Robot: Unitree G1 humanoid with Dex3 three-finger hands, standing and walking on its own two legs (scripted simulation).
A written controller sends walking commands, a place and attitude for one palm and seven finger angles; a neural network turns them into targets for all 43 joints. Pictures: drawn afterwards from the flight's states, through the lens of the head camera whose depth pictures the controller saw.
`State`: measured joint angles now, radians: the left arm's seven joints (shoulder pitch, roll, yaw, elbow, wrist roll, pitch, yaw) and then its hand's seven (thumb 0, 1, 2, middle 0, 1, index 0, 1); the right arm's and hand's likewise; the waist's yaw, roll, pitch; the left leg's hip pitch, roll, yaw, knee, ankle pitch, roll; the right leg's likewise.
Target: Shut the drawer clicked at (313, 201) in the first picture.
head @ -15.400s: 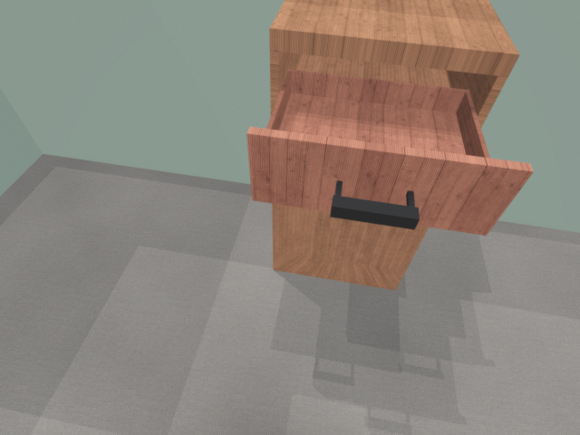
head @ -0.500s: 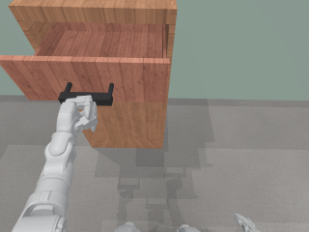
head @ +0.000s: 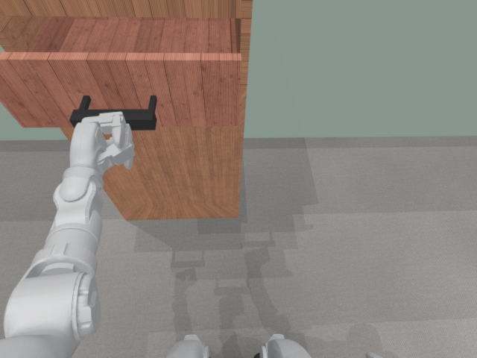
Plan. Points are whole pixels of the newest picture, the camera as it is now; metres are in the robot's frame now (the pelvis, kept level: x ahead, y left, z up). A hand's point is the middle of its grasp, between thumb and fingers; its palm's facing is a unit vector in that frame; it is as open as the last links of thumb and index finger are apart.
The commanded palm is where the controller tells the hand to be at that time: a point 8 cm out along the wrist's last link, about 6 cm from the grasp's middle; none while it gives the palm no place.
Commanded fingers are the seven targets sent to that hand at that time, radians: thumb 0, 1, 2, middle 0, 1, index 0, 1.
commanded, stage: push the drawer shut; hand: left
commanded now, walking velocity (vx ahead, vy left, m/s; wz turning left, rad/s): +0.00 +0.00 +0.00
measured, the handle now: (117, 110) +0.53 +0.21 +0.08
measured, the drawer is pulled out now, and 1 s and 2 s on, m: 0.12 0.00 0.00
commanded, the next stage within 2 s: pull the fist back off the drawer in 1.32 s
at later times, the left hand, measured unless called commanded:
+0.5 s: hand (132, 116) +0.52 +0.18 +0.08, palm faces +0.00 -1.00 -0.03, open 2.9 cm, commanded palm +0.51 +0.23 +0.08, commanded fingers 0.00 0.90 0.90 -1.40 -1.60 -1.40 -1.60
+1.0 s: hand (139, 96) +0.57 +0.18 +0.08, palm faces +0.03 -1.00 -0.03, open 3.1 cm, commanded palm +0.57 +0.21 +0.08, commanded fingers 0.00 0.90 0.90 -1.40 -1.60 -1.40 -1.60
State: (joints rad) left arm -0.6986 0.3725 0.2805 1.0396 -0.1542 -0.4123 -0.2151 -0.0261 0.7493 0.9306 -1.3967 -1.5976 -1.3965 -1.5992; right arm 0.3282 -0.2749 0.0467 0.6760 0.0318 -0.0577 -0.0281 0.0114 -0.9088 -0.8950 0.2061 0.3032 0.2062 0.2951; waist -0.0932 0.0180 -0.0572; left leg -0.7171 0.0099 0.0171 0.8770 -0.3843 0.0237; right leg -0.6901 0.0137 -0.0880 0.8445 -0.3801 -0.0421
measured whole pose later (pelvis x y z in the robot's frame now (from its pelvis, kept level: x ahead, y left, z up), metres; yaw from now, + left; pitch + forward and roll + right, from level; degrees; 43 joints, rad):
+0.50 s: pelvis +0.00 +0.01 -0.01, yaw -1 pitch +19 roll -2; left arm -0.93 0.50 0.38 1.22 -0.08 -0.38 -0.21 -0.02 0.72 0.90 -1.40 -1.60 -1.40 -1.60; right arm 0.40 -0.29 0.05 0.66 0.00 -0.02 -0.01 0.01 -0.91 -0.89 0.21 0.30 0.21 0.30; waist -0.17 0.03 -0.08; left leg -0.87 0.03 0.02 0.95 -0.41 0.03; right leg -0.83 0.03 -0.08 0.88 -0.38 -0.03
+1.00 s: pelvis +0.01 +0.02 -0.02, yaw -1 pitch +23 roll -4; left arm -1.13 0.57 0.38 1.34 0.00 -0.37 -0.13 0.02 0.75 0.93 -1.40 -1.60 -1.40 -1.60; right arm 0.43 -0.28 0.07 0.66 -0.04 0.01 0.01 0.01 -0.91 -0.89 0.21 0.30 0.21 0.30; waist -0.23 0.04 -0.08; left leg -0.96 0.02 0.01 0.99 -0.42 0.05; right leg -0.91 0.02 -0.10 0.90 -0.39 -0.02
